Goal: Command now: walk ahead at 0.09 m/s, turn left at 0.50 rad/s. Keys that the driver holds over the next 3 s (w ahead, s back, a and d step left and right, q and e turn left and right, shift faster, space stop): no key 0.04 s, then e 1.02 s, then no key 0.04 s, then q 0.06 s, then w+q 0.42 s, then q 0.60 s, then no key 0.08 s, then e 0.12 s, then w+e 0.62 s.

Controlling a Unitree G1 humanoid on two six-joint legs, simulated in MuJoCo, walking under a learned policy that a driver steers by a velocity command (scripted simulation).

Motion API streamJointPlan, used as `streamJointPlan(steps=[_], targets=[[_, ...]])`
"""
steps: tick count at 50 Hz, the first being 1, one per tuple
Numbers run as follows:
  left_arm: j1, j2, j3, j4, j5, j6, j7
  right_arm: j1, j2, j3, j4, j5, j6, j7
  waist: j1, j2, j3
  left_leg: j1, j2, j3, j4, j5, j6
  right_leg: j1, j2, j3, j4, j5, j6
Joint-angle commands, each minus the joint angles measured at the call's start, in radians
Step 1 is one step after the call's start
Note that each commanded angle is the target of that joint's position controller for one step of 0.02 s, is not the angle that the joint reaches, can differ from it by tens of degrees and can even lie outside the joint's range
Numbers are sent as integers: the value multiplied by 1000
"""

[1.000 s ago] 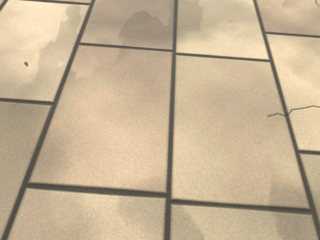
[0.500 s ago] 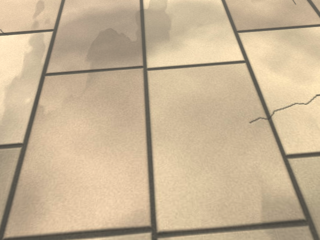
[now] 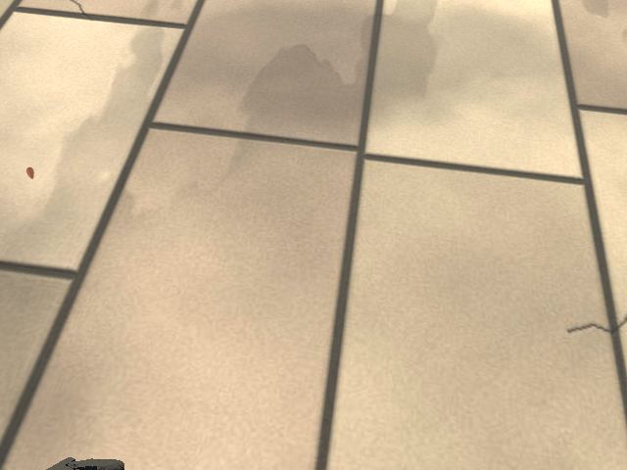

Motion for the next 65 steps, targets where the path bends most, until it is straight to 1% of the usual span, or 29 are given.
streamJointPlan(steps=[1, 5, 6, 7, 8, 9, 13, 19, 22, 24, 26, 27, 29, 32, 36, 38, 39, 40, 41, 42, 43, 44, 47, 55, 58, 60, 62, 63, 65], targets=[[59, 80, 28, -45, -9, 1, -3, -44, -149, -40, -76, 5, 13, -17, 35, 138, -198, 5, 215, -191, -56, 212, 146, 213, 51, -48, -93, 65, 1], [92, 67, 36, -31, -2, -28, -24, -37, -63, -5, -66, -3, 16, -16, 53, 167, -197, 65, 217, -216, 75, 144, 85, 367, 25, -71, -398, 213, -65], [76, 82, 32, -45, 23, -37, -23, 32, 9, 21, -47, -23, 7, -13, 23, 100, -205, 36, 163, -174, 140, 14, 23, 463, -90, 45, -473, 381, -109], [11, 129, 33, -75, 39, -31, -20, 171, 25, 27, -23, -52, -1, -9, -80, -115, -204, -28, 62, -70, 252, -355, -37, 523, -244, 227, -448, 637, -219], [15, 61, 18, -45, 46, -24, -24, 151, -14, 20, -26, -47, -3, -11, -74, -203, -198, -14, 105, -18, 239, -372, -82, 439, -294, 347, -495, 487, -335], [6, 39, 14, -49, 26, -19, -31, 92, -62, 7, -22, -40, 0, -16, -43, -144, -160, 22, 125, -8, 198, -289, -97, 408, -225, 315, -499, 333, -319], [32, 142, 47, -53, -11, -3, -38, -2, -70, -6, -21, -32, 28, -18, -3, -122, -77, 121, 109, 50, 98, -140, -84, 284, -92, 212, -498, 32, -207], [59, 130, 64, -98, -28, 19, -22, 12, -46, -20, -8, -24, 5, -26, 20, -103, -170, 75, 97, 91, 146, -116, -69, 403, -87, 267, -384, 359, -271], [31, 123, 72, -130, -33, 41, -18, 32, -53, -33, 6, -20, 4, -23, 16, -33, -178, 134, 134, 79, 99, -51, -45, 330, -37, 228, -328, 343, -241], [17, 101, 70, -152, -35, 50, -23, 41, -99, -50, 11, -23, 11, -27, 19, 116, -128, 200, 265, -32, 0, 84, 35, 166, 63, 84, -202, 169, -166], [27, 99, 78, -153, -22, 51, -33, 25, -116, -53, -11, -36, 5, -39, 8, 251, -114, 257, 544, -245, -77, 386, 212, 9, 99, -53, 115, -330, -97], [23, 125, 93, -151, -23, 52, -36, 17, -109, -48, -28, -34, -2, -44, 5, 162, -100, 257, 579, -246, -75, 482, 245, -35, 63, -40, 281, -382, -75], [42, 86, 84, -133, -36, 67, -38, -50, -118, -50, -39, -15, -6, -47, 39, 101, -64, 269, 492, -101, -56, 460, 172, -61, 13, -36, 259, -289, -53], [-10, 43, 65, -150, -40, 73, -54, -36, -143, -60, -28, -13, 15, -45, -2, 161, -72, 263, 409, 63, -49, 471, 129, 48, 7, -135, 91, -185, -37], [11, 78, 83, -154, -44, 78, -70, -20, -166, -68, -16, 9, 19, -33, 2, 195, -112, 244, 421, 132, 5, 394, 98, 239, 36, -210, -177, -90, -75], [110, 110, 108, -122, -35, 81, -57, 0, -133, -59, 0, 21, 4, -22, 51, 134, -144, 161, 371, 210, 171, 313, 26, 446, 85, -215, -386, 98, -130], [163, 199, 135, -128, -35, 77, -40, 33, -95, -49, -5, -10, -6, -17, 62, -53, -176, -45, 294, 276, 400, 52, -64, 650, -40, -2, -419, 467, -196], [167, 312, 146, -159, -2, 65, -35, -17, -30, -18, -71, -56, -13, -15, 53, -313, -223, -330, 139, 219, 678, -562, -137, 735, -337, 442, -441, 757, -430], [198, 240, 126, -145, 15, 40, -48, -89, -88, -36, -67, -31, -12, -18, 125, -162, -292, -334, 139, 54, 820, -577, -139, 678, -365, 463, -482, 644, -502], [149, 215, 112, -135, 10, 23, -49, -104, -102, -39, -66, -7, -6, -20, 91, -112, -213, -346, 159, 41, 841, -494, -126, 611, -310, 362, -490, 533, -452], [98, 188, 107, -128, -12, 20, -42, -88, -103, -42, -49, -11, 0, -29, 61, -59, -164, -343, 178, 42, 794, -404, -120, 560, -245, 286, -493, 418, -386], [53, 166, 98, -132, -28, 26, -35, -84, -111, -46, -40, -23, 5, -38, 43, -50, -138, -325, 187, 36, 739, -335, -123, 512, -205, 248, -498, 364, -345], [16, 159, 91, -135, -16, 38, -18, -44, -82, -41, -22, -22, 7, -32, 11, -83, -157, -215, 145, 58, 663, -227, -141, 429, -140, 192, -511, 354, -327], [35, 166, 98, -118, -17, 56, -8, -92, -61, -27, -31, -10, -6, -15, 54, -133, -146, -99, 110, 41, 325, -219, -141, 404, -122, 304, -506, 93, -328], [28, 121, 75, -104, -12, 61, -15, -65, -50, -21, -25, -8, -15, 0, 56, -135, -166, -3, 135, 69, 213, -195, -120, 411, -131, 304, -465, 144, -315], [52, 45, 41, -72, -6, 57, -20, -12, 8, 0, -2, -20, -24, 15, 26, -98, -183, 196, 132, 107, -12, -57, -86, 328, -65, 238, -467, -159, -247], [116, 47, 39, -64, 16, 42, -23, 9, -108, -17, -16, -32, -25, 7, 77, 97, -108, 224, 292, -145, -80, -328, 41, 151, 93, 40, -262, -356, -149], [37, 72, 48, -97, -3, 24, -19, 59, -170, -37, 3, -38, -27, 9, 30, 251, -38, 123, 412, -400, -256, -626, 164, 106, 134, -80, -123, -288, -108], [-35, 150, 79, -102, -32, -5, -16, 50, -156, -32, -3, -26, -37, -7, 6, 243, 72, 95, 459, -509, -330, -614, 199, 0, 66, -41, 74, -242, -89]])
Next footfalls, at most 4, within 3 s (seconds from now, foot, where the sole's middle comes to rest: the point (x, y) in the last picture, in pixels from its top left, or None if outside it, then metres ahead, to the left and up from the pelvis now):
0.12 right None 0.16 -0.15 -0.77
0.78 right None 0.10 -0.19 -0.77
1.22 left None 0.17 0.02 -0.77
1.56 right None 0.15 -0.25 -0.77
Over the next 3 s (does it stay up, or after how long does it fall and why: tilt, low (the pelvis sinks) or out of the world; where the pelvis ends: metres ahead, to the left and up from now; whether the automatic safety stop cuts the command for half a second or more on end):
stays up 0.49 -0.20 -0.01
